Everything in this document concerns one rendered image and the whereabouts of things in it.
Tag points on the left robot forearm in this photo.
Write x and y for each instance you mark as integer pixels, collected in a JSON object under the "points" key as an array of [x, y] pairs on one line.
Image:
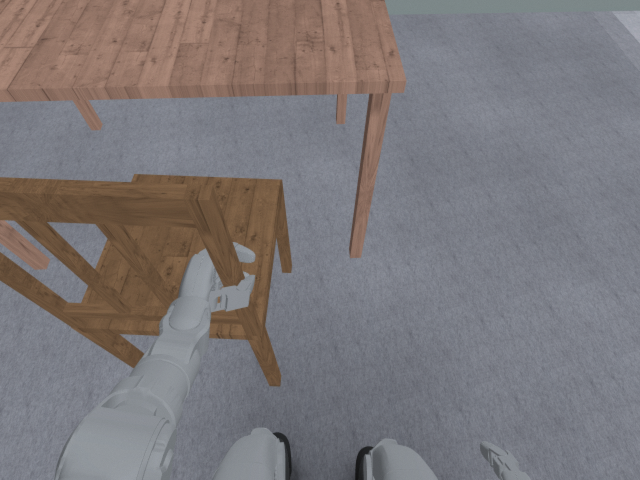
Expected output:
{"points": [[162, 379]]}

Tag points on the robot left hand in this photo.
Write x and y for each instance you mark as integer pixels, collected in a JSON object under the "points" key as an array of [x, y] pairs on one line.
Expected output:
{"points": [[201, 277]]}

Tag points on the robot right hand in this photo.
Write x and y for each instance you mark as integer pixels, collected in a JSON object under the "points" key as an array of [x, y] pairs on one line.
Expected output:
{"points": [[505, 466]]}

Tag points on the table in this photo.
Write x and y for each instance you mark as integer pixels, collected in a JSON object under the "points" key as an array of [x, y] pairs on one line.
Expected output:
{"points": [[81, 50]]}

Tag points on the left robot shin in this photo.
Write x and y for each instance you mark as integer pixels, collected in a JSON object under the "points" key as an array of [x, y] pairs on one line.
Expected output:
{"points": [[262, 431]]}

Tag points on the left robot thigh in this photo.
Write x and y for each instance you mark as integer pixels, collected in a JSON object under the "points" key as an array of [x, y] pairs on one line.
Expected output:
{"points": [[253, 457]]}

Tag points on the robot left upper arm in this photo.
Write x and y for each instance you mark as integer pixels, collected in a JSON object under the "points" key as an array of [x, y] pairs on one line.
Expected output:
{"points": [[114, 444]]}

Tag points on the chair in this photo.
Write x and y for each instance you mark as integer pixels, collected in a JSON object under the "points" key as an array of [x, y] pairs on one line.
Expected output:
{"points": [[154, 225]]}

